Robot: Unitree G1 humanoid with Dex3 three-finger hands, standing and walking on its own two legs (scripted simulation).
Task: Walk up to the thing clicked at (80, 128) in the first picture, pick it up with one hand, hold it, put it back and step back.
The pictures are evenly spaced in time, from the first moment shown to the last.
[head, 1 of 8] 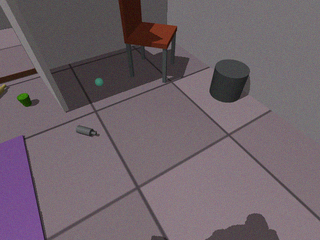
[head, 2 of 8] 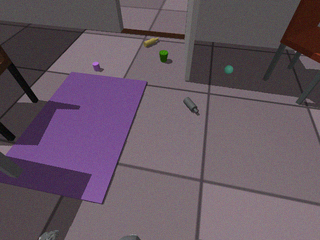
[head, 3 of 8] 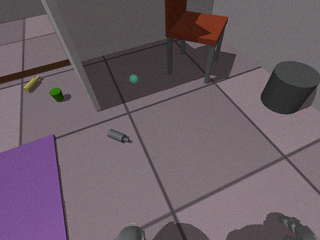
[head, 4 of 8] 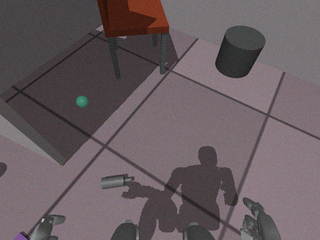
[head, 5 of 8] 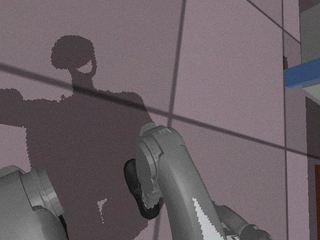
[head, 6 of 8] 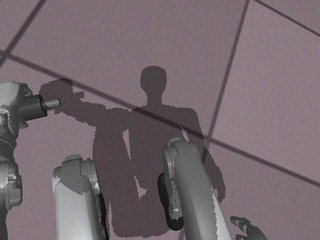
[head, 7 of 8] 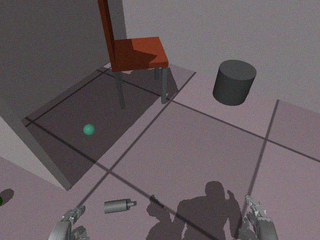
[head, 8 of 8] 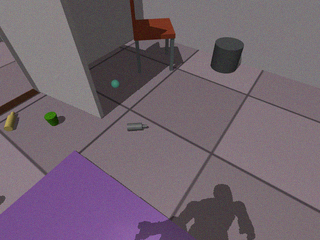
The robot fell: no
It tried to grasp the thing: yes
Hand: left
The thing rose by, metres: 0.68
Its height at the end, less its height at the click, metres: +0.00
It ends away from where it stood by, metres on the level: 0.00
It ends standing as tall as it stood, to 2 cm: yes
